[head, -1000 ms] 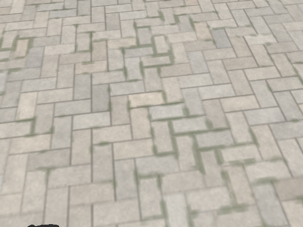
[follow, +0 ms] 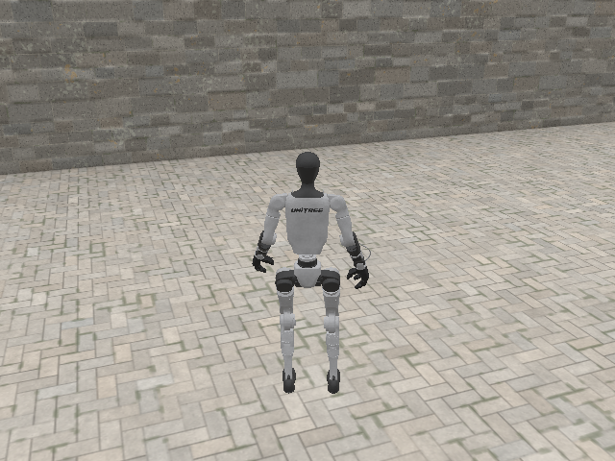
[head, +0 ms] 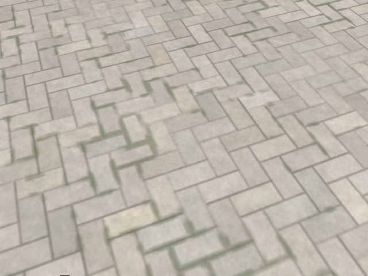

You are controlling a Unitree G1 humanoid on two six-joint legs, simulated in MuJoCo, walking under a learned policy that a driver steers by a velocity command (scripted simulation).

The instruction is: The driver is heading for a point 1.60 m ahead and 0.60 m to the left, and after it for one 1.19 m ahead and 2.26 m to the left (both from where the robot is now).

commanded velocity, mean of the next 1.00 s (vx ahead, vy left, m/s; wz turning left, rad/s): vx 0.01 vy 0.00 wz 0.52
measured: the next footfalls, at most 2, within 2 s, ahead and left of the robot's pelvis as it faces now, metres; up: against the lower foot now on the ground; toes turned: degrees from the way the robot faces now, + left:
left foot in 0.08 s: +0.05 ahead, +0.10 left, +0.00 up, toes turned +6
right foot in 0.60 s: +0.11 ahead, -0.11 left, +0.00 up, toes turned +28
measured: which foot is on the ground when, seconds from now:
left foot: up 0.00-0.06, down 0.08-0.60, up 0.62-0.98, down 1.00-1.00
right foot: down 0.00-0.08, up 0.10-0.58, down 0.60-1.00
